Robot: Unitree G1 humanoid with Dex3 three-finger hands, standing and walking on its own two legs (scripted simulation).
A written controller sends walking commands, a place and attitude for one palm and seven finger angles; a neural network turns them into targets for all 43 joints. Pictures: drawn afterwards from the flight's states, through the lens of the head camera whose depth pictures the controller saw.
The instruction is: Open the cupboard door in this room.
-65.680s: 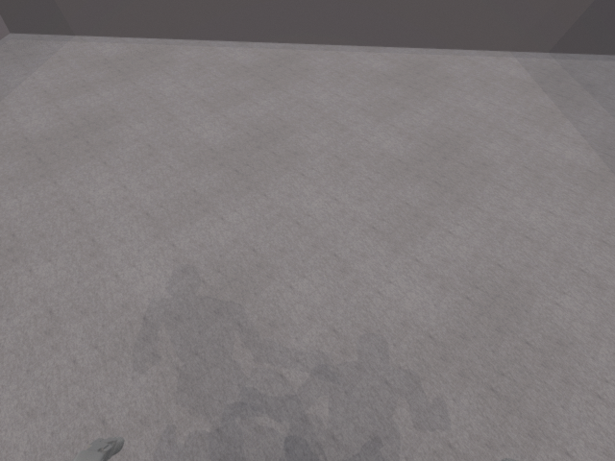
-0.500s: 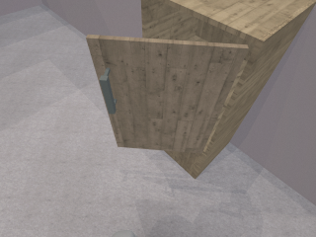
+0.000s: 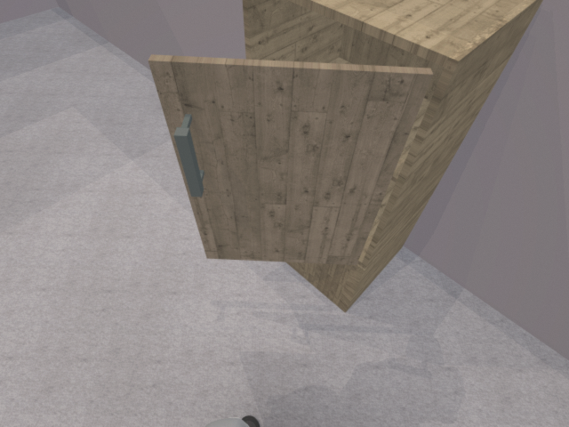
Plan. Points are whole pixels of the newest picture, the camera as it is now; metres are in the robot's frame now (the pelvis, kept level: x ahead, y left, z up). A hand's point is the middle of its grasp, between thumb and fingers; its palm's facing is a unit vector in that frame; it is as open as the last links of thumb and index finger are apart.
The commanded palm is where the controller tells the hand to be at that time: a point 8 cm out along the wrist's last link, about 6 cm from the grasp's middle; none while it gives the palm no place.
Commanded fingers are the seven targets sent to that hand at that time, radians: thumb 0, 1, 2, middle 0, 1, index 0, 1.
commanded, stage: come to a stop and stand still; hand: left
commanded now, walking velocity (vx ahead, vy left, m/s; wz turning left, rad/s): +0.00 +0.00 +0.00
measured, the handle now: (192, 157) +0.54 +0.21 +0.02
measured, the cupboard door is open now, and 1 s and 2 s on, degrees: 42 42 42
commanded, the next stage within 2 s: look again from close up in 0.76 s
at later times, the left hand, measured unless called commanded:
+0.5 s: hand out of the picture -0.04 +0.15 -0.18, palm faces +0.07 -0.99 -0.15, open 7.3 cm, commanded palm none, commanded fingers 0.00 0.90 0.90 -0.20 -0.30 -0.20 -0.30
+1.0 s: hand out of the picture -0.09 +0.16 -0.18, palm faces +0.04 -0.98 -0.18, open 7.4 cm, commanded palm none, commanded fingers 0.00 0.90 0.90 -0.20 -0.30 -0.20 -0.30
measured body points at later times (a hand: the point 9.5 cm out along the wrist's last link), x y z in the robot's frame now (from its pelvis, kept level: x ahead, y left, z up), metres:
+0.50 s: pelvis -0.05 -0.02 +0.01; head -0.04 +0.00 +0.46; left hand -0.04 +0.20 -0.16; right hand -0.05 -0.24 -0.15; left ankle -0.02 +0.10 -0.74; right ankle -0.05 -0.15 -0.74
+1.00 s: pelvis -0.06 +0.00 +0.00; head -0.05 -0.01 +0.45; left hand -0.09 +0.21 -0.16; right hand -0.05 -0.22 -0.16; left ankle -0.02 +0.10 -0.73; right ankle -0.05 -0.14 -0.73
